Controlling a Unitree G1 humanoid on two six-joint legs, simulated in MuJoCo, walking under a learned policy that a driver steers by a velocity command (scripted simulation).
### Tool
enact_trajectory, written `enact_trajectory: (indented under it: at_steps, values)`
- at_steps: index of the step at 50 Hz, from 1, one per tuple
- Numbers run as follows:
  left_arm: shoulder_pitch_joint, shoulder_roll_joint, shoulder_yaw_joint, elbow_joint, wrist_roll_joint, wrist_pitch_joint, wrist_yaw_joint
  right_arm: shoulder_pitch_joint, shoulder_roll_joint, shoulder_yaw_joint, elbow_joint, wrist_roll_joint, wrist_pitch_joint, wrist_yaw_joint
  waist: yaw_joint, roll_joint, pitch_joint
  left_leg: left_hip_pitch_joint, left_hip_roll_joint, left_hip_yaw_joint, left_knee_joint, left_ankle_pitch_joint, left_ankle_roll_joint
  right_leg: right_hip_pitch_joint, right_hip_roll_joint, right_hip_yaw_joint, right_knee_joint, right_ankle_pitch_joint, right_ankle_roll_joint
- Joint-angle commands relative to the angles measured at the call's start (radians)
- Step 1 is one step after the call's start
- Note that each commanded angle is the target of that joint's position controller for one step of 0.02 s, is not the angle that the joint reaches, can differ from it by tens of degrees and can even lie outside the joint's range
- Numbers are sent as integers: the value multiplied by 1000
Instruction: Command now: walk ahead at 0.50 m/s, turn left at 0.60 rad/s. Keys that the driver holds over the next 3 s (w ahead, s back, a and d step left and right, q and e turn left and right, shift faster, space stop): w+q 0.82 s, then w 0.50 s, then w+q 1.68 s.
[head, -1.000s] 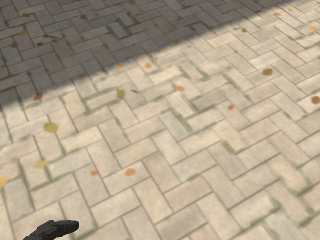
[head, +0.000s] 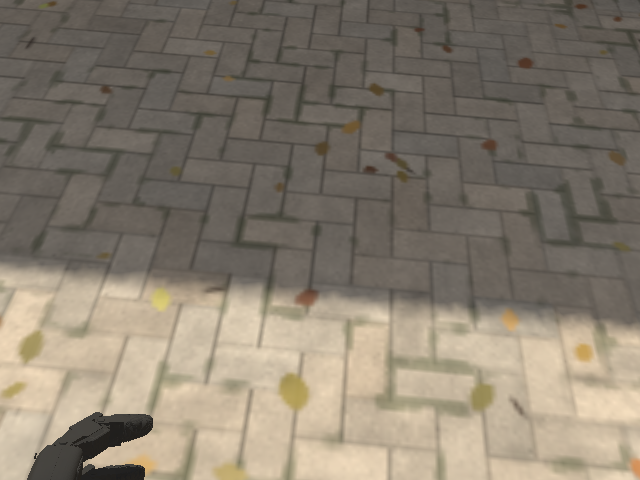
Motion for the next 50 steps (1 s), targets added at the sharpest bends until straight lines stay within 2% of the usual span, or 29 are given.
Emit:
enact_trajectory:
  at_steps: [1, 2, 3, 4, 5, 6, 7, 9, 11, 14, 18, 22, 24, 25, 26, 27, 28, 29, 30, 31, 32, 33, 34, 36, 38, 42, 44, 47, 50]
  values:
    - [140, 173, 71, -35, 8, -30, 10, -44, -97, -21, -68, -5, -6, -1, 142, 156, -123, -100, 175, -169, 150, 414, 73, 351, -49, 16, -36, -43, -78]
    - [298, 231, 85, -24, 20, -28, 20, -28, -40, 1, -90, -26, -8, 0, 193, 24, -277, -244, 101, -73, 440, 210, 30, 624, -231, 202, -14, -93, -139]
    - [354, 281, 98, 16, 25, -14, 10, 112, -11, 12, -116, 13, -16, 0, 118, -331, -357, -602, -2, 20, 729, -214, -27, 875, -423, 686, -129, -351, -291]
    - [316, 174, 75, -6, 1, -9, 7, 87, -122, -6, -82, 21, -14, -4, 143, -181, -259, -707, 84, -4, 843, -159, -42, 813, -414, 693, -171, -544, -263]
    - [277, 122, 60, -14, -1, -1, 13, -26, -166, -20, -94, 12, -8, -2, 169, -90, -139, -726, 114, 28, 858, -62, -50, 693, -370, 518, -180, -496, -220]
    - [233, 111, 52, -17, 10, 5, 15, -75, -154, -20, -103, 1, -4, -3, 151, -23, -76, -690, 147, 55, 838, 6, -56, 574, -328, 396, -196, -360, -201]
    - [208, 94, 47, -8, 13, 9, 17, -109, -140, -22, -115, -8, -5, 1, 137, -20, -26, -673, 173, 57, 792, 50, -59, 492, -294, 309, -217, -256, -199]
    - [198, 83, 44, 6, 16, 3, 22, -95, -98, -18, -120, 5, 3, 13, 109, -69, -13, -610, 208, 79, 741, 86, -59, 413, -254, 185, -264, -166, -193]
    - [206, 101, 50, 27, 8, -5, 23, -118, -66, -10, -135, 4, 12, 16, 106, -60, 3, -630, 221, 98, 691, 107, -68, 394, -259, 109, -298, -94, -212]
    - [217, 139, 62, 50, 9, -3, 26, -170, -52, -2, -155, -3, 11, 22, 114, -32, 10, -672, 233, 107, 571, 211, -82, 425, -271, 16, -320, 13, -226]
    - [228, 165, 66, 72, 3, 11, 31, -278, -34, 10, -173, -2, -4, 47, 152, -18, 34, -616, 216, 170, 343, 402, -69, 446, -240, -134, -320, 82, -190]
    - [280, 202, 76, 102, -16, 31, 32, -371, -37, 11, -213, 2, -5, 70, 172, -19, 66, -588, 193, 225, 212, 374, -32, 534, -274, -197, -293, 144, -165]
    - [276, 230, 84, 105, -27, 43, 36, -354, -66, -3, -223, -4, 0, 75, 139, -39, 41, -516, 147, 269, 181, 279, 6, 581, -284, -234, -202, 401, -145]
    - [274, 247, 90, 104, -33, 50, 39, -306, -91, -16, -216, -8, 5, 74, 103, -57, 1, -435, 109, 298, 177, 226, 29, 594, -281, -254, -108, 573, -135]
    - [262, 252, 91, 100, -38, 58, 42, -187, -127, -39, -188, -8, 9, 70, 29, -50, -64, -275, 64, 321, 137, 232, 61, 566, -262, -282, 60, 673, -116]
    - [267, 224, 79, 94, -32, 58, 47, -9, -185, -73, -139, -3, 17, 55, -60, -15, -152, 2, 41, 292, 95, 282, 102, 421, -226, -301, 298, 589, -81]
    - [316, 110, 42, 60, 18, 52, 43, 68, -282, -94, -119, 6, 25, 34, -29, 214, -226, 318, 265, -79, 81, 264, 198, 60, -129, -301, 651, -117, -29]
    - [327, 77, 17, 9, 15, 18, 33, 33, -317, -85, -164, 3, 3, 43, 24, 311, -398, 481, 445, -636, -105, 24, 374, -204, 40, -78, 900, -614, -4]
    - [208, 179, 42, -7, -24, -6, 21, 23, -221, -59, -161, -3, -14, 53, -35, 166, -330, 440, 425, -559, -166, -11, 311, -310, -21, 25, 928, -533, -19]
    - [165, 177, 38, -26, -38, -21, 16, -9, -189, -47, -150, -8, -26, 53, -12, 145, -196, 305, 390, -417, -171, 50, 274, -327, -57, 6, 862, -441, -38]
    - [167, 161, 36, -12, -17, -25, 25, -76, -167, -39, -153, -7, -30, 51, 38, 56, -125, 157, 344, -312, -170, 158, 239, -268, -98, 6, 774, -370, -35]
    - [180, 170, 42, -4, 5, -20, 30, -128, -140, -29, -162, -13, -32, 48, 74, 67, -89, 51, 310, -238, -180, 275, 224, -201, -122, 9, 698, -325, -26]
    - [197, 171, 45, 1, 10, -9, 28, -156, -130, -24, -173, -23, -32, 44, 100, 91, -78, -20, 288, -204, -201, 337, 222, -146, -131, 11, 673, -295, -17]
    - [205, 147, 41, 5, 20, 10, 28, -159, -135, -24, -164, -20, -38, 34, 113, 91, -69, -96, 272, -154, -222, 447, 235, -111, -124, -8, 608, -264, 14]
    - [154, 122, 33, -10, 24, 21, 31, -132, -151, -28, -145, -18, -38, 19, 102, 81, -42, -144, 245, -102, -230, 479, 228, -121, -106, -21, 503, -180, 42]
    - [8, 82, 15, -43, 16, 16, 20, -81, -158, -30, -109, -10, -29, 3, 46, 111, -11, -180, 191, -44, -217, 371, 168, -61, -53, -27, 200, 68, 54]
    - [-43, 78, 10, -52, 7, 7, 9, -42, -157, -28, -82, -8, -30, 2, 17, 117, -2, -178, 206, -54, -215, 325, 155, -9, -38, -34, 123, 145, 46]
    - [-74, 104, 18, -68, 2, -3, -5, 2, -144, -23, -46, -5, -27, 3, 3, 127, 14, -76, 254, -110, -153, 317, 148, -26, -37, -17, 53, 104, 11]
    - [-22, 130, 31, -64, 2, -11, -7, 2, -149, -26, -26, -10, -15, 2, 37, 166, 16, 7, 291, -154, -83, 446, 128, 23, -24, -39, 18, -38, -41]
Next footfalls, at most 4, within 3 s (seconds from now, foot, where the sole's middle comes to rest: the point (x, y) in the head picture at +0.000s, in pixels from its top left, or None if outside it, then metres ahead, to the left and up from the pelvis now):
0.02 right None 0.18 -0.13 -0.77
0.54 left None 0.41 0.19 -0.77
1.04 right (227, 358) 0.76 0.14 -0.77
1.56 left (66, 330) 0.85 0.51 -0.77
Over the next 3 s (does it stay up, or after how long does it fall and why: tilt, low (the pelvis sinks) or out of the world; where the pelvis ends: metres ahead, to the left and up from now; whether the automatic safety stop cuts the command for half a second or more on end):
stays up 1.16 1.01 0.00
